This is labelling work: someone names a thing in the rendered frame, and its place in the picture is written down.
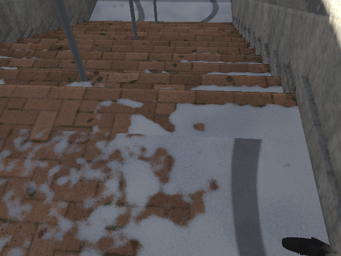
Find stairs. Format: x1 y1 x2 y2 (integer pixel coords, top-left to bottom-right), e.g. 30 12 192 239
0 21 283 93

